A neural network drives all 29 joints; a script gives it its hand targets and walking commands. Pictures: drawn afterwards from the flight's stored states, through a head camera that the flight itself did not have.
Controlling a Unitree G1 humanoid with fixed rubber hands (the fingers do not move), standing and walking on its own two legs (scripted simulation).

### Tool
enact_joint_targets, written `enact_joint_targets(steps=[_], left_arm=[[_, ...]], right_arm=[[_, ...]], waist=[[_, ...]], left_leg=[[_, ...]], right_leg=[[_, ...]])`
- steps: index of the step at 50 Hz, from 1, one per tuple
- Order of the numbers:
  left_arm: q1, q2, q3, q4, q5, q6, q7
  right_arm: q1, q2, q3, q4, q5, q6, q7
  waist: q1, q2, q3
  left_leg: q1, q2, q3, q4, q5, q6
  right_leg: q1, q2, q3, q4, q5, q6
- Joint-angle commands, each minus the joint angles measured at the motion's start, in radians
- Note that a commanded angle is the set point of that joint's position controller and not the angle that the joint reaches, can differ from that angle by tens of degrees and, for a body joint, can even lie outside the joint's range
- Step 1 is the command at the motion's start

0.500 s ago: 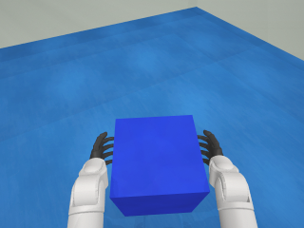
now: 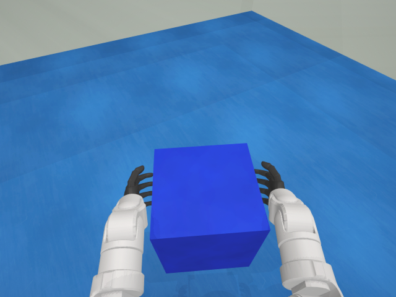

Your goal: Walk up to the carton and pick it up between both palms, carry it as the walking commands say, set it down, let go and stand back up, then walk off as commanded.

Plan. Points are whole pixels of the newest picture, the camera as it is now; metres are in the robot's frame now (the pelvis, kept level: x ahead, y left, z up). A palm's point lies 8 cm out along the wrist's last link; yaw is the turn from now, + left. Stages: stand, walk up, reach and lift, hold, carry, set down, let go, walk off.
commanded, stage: set down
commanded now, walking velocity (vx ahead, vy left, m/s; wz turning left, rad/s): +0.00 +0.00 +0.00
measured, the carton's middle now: (204, 211) +0.31 +0.00 -0.06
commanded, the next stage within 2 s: none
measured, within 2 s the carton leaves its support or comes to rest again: neither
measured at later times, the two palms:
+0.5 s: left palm (140, 191) +0.35 +0.15 -0.03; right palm (263, 189) +0.35 -0.15 -0.03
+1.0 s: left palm (146, 208) +0.36 +0.15 -0.13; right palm (253, 208) +0.36 -0.15 -0.13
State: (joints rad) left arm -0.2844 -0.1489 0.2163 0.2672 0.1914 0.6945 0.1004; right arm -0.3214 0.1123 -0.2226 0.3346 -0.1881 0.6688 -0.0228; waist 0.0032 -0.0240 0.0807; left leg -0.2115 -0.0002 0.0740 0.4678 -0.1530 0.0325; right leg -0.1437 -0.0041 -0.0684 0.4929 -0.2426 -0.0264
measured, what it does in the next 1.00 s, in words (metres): lowers itself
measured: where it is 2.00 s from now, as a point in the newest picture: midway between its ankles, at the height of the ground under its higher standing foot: outside the picture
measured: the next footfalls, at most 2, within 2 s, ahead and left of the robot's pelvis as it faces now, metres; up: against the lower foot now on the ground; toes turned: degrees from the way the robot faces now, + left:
none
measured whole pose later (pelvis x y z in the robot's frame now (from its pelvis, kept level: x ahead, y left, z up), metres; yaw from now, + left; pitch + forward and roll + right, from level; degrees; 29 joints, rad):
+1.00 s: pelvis -0.04 +0.00 -0.07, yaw -2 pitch +21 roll -1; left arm -0.64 -0.14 0.44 0.46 0.34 0.19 0.02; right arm -0.68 0.12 -0.39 0.57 -0.28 0.16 -0.02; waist 0.01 -0.03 0.12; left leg -1.06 0.01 0.06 0.92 -0.23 0.05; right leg -1.01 0.01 -0.05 0.96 -0.32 -0.03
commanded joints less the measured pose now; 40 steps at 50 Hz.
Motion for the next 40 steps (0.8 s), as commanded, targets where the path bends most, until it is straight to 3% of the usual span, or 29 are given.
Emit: enact_joint_targets(steps=[1,2,3,6,8,9,10,11,12,14,15,16,17,18,20,21,22,23,25,26,28,29,30,32,34,35,37,39,40], left_arm=[[-0.648,-0.814,-0.432,0.029,-0.113,-0.121,-0.222],[-0.619,-0.825,-0.371,0.151,-0.065,-0.118,-0.236],[-0.621,-0.899,-0.398,0.184,-0.095,-0.118,-0.25],[-0.583,-0.85,-0.257,0.258,0.008,-0.139,-0.276],[-0.535,-0.829,-0.225,0.283,0.035,-0.147,-0.286],[-0.548,-0.898,-0.269,0.26,0.01,-0.166,-0.299],[-0.482,-0.837,-0.211,0.269,0.051,-0.184,-0.299],[-0.544,-0.787,-0.204,0.25,0.058,-0.196,-0.298],[-0.488,-0.813,-0.177,0.314,0.074,-0.208,-0.302],[-0.451,-0.784,-0.213,0.278,0.062,-0.241,-0.307],[-0.388,-0.782,-0.208,0.244,0.064,-0.27,-0.304],[-0.413,-0.723,-0.186,0.278,0.074,-0.272,-0.311],[-0.441,-0.747,-0.209,0.271,0.061,-0.296,-0.301],[-0.417,-0.743,-0.208,0.272,0.064,-0.31,-0.309],[-0.38,-0.738,-0.255,0.247,0.059,-0.362,-0.307],[-0.338,-0.745,-0.23,0.259,0.067,-0.379,-0.299],[-0.367,-0.723,-0.251,0.234,0.077,-0.387,-0.304],[-0.373,-0.717,-0.242,0.254,0.066,-0.411,-0.3],[-0.409,-0.679,-0.209,0.263,0.085,-0.454,-0.293],[-0.383,-0.693,-0.195,0.286,0.091,-0.475,-0.291],[-0.364,-0.667,-0.186,0.309,0.093,-0.498,-0.299],[-0.38,-0.684,-0.213,0.328,0.101,-0.509,-0.295],[-0.491,-0.633,-0.202,0.255,0.105,-0.536,-0.285],[-0.485,-0.692,-0.261,0.265,0.068,-0.566,-0.281],[-0.54,-0.655,-0.273,0.29,0.061,-0.58,-0.268],[-0.55,-0.636,-0.266,0.309,0.062,-0.588,-0.265],[-0.498,-0.59,-0.239,0.336,0.068,-0.599,-0.258],[-0.638,-0.619,-0.299,0.274,0.029,-0.601,-0.255],[-0.677,-0.579,-0.253,0.294,0.065,-0.59,-0.254]], right_arm=[[-0.58,0.871,0.345,0.112,0.072,-0.12,0.202],[-0.636,0.925,0.345,0.147,0.068,-0.128,0.213],[-0.591,0.918,0.322,0.182,0.036,-0.122,0.225],[-0.63,0.916,0.285,0.234,0.003,-0.155,0.246],[-0.558,0.946,0.257,0.286,0.004,-0.158,0.251],[-0.575,0.929,0.273,0.221,-0.007,-0.192,0.254],[-0.561,0.903,0.254,0.228,-0.022,-0.197,0.25],[-0.519,0.904,0.22,0.266,-0.031,-0.208,0.239],[-0.551,0.908,0.243,0.257,-0.037,-0.225,0.236],[-0.476,0.865,0.248,0.196,-0.052,-0.257,0.224],[-0.442,0.899,0.296,0.199,-0.037,-0.268,0.224],[-0.454,0.893,0.264,0.19,-0.04,-0.279,0.207],[-0.476,0.862,0.252,0.186,-0.05,-0.303,0.216],[-0.428,0.871,0.273,0.185,-0.054,-0.32,0.208],[-0.382,0.845,0.25,0.212,-0.064,-0.36,0.203],[-0.358,0.824,0.273,0.217,-0.073,-0.373,0.204],[-0.302,0.818,0.228,0.281,-0.096,-0.378,0.198],[-0.385,0.814,0.263,0.233,-0.084,-0.408,0.204],[-0.412,0.839,0.274,0.227,-0.078,-0.44,0.197],[-0.46,0.832,0.292,0.216,-0.076,-0.462,0.193],[-0.393,0.815,0.284,0.266,-0.087,-0.476,0.186],[-0.456,0.804,0.304,0.228,-0.063,-0.505,0.189],[-0.431,0.809,0.242,0.297,-0.103,-0.509,0.185],[-0.502,0.79,0.32,0.242,-0.06,-0.551,0.172],[-0.627,0.791,0.355,0.208,-0.014,-0.573,0.164],[-0.611,0.735,0.331,0.226,-0.038,-0.583,0.151],[-0.628,0.724,0.37,0.215,-0.013,-0.589,0.143],[-0.61,0.724,0.323,0.251,-0.035,-0.587,0.129],[-0.688,0.739,0.323,0.276,-0.026,-0.577,0.129]], waist=[[-0.047,-0.038,-0.281],[0.017,0.009,-0.276],[-0.042,-0.052,-0.281],[0.041,-0.013,-0.224],[0.019,0.008,-0.222],[-0.017,0.007,-0.308],[0.016,-0.048,-0.272],[0.025,0.035,-0.222],[0.037,-0.032,-0.282],[-0.017,-0.009,-0.322],[0.021,-0.048,-0.383],[0.027,-0.025,-0.344],[-0.003,-0.013,-0.356],[0.02,0.021,-0.388],[-0.051,-0.009,-0.485],[-0.013,0.006,-0.488],[-0.032,0.064,-0.452],[0.009,0.038,-0.464],[0.024,0.026,-0.51],[0.03,-0.031,-0.528],[0.041,-0.017,-0.52],[0.041,0.034,-0.542],[0.033,0.046,-0.499],[0.033,0.041,-0.621],[0.072,0.007,-0.662],[0.046,0.023,-0.615],[0.09,-0.012,-0.669],[0.028,0.001,-0.7],[0.087,0.022,-0.641]], left_leg=[[0.298,-0.02,-0.227,-0.019,-0.189,0.003],[0.225,-0.042,-0.2,-0.001,-0.187,0.026],[0.24,-0.03,-0.202,-0.025,-0.229,0.013],[0.182,-0.048,-0.181,-0.003,-0.108,0.018],[0.184,-0.045,-0.18,-0.018,-0.053,0.029],[0.243,-0.053,-0.178,0.006,0.041,0.013],[0.193,-0.041,-0.191,0.018,0.085,0.024],[0.145,-0.04,-0.183,0.025,0.108,0.025],[0.122,-0.042,-0.184,0.031,0.104,0.031],[0.121,-0.042,-0.196,0.048,0.226,0.025],[0.093,-0.05,-0.2,0.066,0.322,0.028],[0.037,-0.04,-0.203,0.076,0.248,0.035],[0.064,-0.045,-0.198,0.071,0.269,0.03],[0.049,-0.049,-0.195,0.075,0.278,0.024],[0.116,-0.039,-0.223,0.098,0.456,0.024],[0.077,-0.049,-0.211,0.11,0.454,0.014],[0.078,-0.046,-0.219,0.116,0.467,0.007],[0.054,-0.049,-0.206,0.133,0.443,0.018],[-0.007,-0.045,-0.208,0.148,0.374,0.032],[-0.013,-0.053,-0.212,0.167,0.371,0.037],[-0.094,-0.058,-0.201,0.196,0.409,0.037],[-0.079,-0.053,-0.204,0.218,0.397,0.038],[-0.174,-0.056,-0.199,0.221,0.366,0.03],[-0.145,-0.069,-0.198,0.261,0.355,0.029],[-0.185,-0.069,-0.182,0.301,0.256,0.024],[-0.241,-0.075,-0.186,0.317,0.243,0.023],[-0.277,-0.078,-0.166,0.352,0.186,0.028],[-0.299,-0.075,-0.167,0.36,0.108,0.017],[-0.372,-0.084,-0.167,0.367,0.038,0.024]], right_leg=[[-0.268,0.051,0.202,-0.076,-0.141,-0.051],[-0.229,0.03,0.209,-0.082,-0.163,-0.046],[-0.213,0.045,0.199,-0.098,-0.185,-0.052],[-0.259,0.039,0.202,-0.078,-0.123,-0.037],[-0.199,0.032,0.223,-0.094,-0.056,-0.036],[-0.255,0.049,0.211,-0.079,0.003,-0.039],[-0.266,0.053,0.205,-0.069,0.034,-0.028],[-0.276,0.038,0.229,-0.057,0.081,-0.03],[-0.243,0.038,0.229,-0.059,0.077,-0.024],[-0.218,0.056,0.211,-0.026,0.229,-0.023],[-0.171,0.057,0.227,-0.011,0.339,-0.015],[-0.201,0.033,0.236,0.002,0.316,-0.005],[-0.24,0.052,0.219,0.011,0.307,-0.014],[-0.211,0.047,0.228,0.011,0.372,-0.013],[-0.273,0.069,0.213,0.041,0.443,-0.002],[-0.284,0.071,0.212,0.043,0.436,-0.006],[-0.331,0.064,0.223,0.033,0.403,-0.016],[-0.338,0.063,0.231,0.052,0.372,-0.015],[-0.353,0.078,0.22,0.084,0.352,-0.007],[-0.349,0.08,0.218,0.101,0.35,-0.004],[-0.393,0.076,0.221,0.127,0.438,-0.002],[-0.469,0.081,0.214,0.135,0.36,-0.005],[-0.478,0.075,0.225,0.146,0.35,-0.013],[-0.474,0.092,0.214,0.176,0.299,-0.011],[-0.534,0.105,0.186,0.227,0.209,0.005],[-0.551,0.102,0.192,0.234,0.211,-0.006],[-0.574,0.102,0.182,0.25,0.137,0.009],[-0.631,0.108,0.16,0.282,0.071,0.009],[-0.662,0.108,0.172,0.288,-0.004,0.004]])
